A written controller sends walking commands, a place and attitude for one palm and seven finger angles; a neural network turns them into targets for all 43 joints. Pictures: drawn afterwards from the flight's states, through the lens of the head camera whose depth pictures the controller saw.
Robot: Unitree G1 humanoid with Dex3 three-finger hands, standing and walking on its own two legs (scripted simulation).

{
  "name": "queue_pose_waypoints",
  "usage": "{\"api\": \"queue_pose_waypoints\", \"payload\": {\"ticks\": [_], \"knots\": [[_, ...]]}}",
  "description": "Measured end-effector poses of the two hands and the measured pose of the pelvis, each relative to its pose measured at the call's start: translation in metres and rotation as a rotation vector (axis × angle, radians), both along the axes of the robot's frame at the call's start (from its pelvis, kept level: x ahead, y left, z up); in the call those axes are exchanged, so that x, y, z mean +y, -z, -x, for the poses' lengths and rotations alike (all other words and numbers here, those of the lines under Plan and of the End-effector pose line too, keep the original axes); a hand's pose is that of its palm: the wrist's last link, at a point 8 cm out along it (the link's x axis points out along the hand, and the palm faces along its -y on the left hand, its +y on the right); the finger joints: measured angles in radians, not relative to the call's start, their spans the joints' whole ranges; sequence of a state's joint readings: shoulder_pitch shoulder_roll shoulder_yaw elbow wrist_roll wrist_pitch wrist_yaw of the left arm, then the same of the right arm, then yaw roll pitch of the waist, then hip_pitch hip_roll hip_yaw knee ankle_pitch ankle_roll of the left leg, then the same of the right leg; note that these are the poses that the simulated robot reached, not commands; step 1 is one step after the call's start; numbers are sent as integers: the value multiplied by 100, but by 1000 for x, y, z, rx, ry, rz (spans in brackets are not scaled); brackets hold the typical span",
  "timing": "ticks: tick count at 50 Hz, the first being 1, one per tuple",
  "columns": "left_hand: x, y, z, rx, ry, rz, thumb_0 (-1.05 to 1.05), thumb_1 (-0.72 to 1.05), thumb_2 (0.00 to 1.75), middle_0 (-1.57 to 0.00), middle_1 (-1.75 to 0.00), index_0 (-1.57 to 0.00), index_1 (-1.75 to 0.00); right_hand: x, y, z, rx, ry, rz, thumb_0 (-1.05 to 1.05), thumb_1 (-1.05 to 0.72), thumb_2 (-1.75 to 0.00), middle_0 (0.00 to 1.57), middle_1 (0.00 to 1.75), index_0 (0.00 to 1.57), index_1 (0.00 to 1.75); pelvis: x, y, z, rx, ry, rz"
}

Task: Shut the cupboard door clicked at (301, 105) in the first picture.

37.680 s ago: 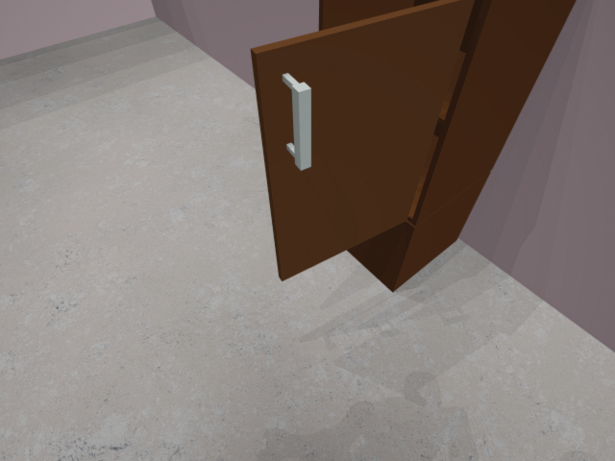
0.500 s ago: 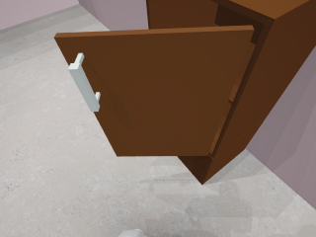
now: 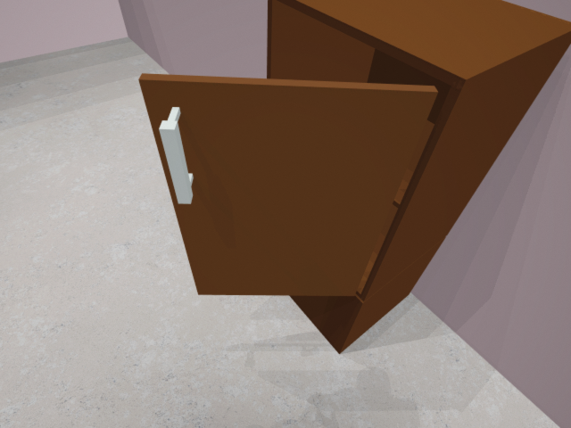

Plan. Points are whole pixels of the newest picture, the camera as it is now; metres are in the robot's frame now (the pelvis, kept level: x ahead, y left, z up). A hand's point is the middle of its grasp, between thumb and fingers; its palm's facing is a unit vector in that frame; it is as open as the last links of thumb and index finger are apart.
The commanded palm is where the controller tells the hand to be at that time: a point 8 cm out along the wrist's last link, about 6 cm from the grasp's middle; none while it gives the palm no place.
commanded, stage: come to a stop and stand still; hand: left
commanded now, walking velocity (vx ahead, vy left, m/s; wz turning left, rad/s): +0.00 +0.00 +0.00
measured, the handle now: (180, 157) +0.46 +0.20 +0.13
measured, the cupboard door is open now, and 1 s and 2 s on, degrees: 53 53 53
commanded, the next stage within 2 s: look again from close up in 0.34 s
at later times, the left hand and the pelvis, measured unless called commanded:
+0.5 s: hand out of the picture -0.03 +0.18 -0.18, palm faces +0.01 -0.99 -0.14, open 7.3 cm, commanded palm none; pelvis -0.01 +0.03 +0.00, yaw +0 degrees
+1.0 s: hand out of the picture +0.02 +0.19 -0.17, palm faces +0.00 -0.97 -0.23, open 7.4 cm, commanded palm none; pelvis +0.01 +0.01 -0.01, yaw -1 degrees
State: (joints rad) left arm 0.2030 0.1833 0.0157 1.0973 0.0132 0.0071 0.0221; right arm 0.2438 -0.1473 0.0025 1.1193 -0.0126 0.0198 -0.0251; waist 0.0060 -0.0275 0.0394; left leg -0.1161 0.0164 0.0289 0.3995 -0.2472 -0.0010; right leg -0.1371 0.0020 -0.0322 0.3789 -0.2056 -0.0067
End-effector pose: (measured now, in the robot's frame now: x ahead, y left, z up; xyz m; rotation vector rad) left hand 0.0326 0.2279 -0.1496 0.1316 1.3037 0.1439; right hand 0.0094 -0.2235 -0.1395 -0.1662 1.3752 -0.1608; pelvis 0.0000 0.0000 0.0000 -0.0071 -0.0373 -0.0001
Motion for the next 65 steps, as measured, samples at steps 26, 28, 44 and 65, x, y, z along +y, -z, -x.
{"api": "queue_pose_waypoints", "payload": {"ticks": [26,28,44,65], "knots": [[0,7,63,137,-2,36,0,91,90,-20,-30,-20,-30,40,8,34,24,21,-41,0,-91,-90,20,30,20,30,27,4,7,14,2,1],[5,5,60,119,-4,22,0,91,90,-20,-30,-20,-30,42,13,26,-6,2,-49,1,-91,-90,20,30,20,30,30,6,6,14,-5,-1],[21,-13,31,77,11,-72,0,91,90,-19,-30,-20,-30,25,22,5,-38,-10,-76,1,-93,-90,20,30,20,30,19,6,-6,28,12,-27],[-12,-7,4,55,15,-45,0,92,90,-20,-30,-21,-30,-9,16,-16,-12,-17,-42,0,-91,-90,20,30,20,30,-11,4,-18,25,5,-24]]}}
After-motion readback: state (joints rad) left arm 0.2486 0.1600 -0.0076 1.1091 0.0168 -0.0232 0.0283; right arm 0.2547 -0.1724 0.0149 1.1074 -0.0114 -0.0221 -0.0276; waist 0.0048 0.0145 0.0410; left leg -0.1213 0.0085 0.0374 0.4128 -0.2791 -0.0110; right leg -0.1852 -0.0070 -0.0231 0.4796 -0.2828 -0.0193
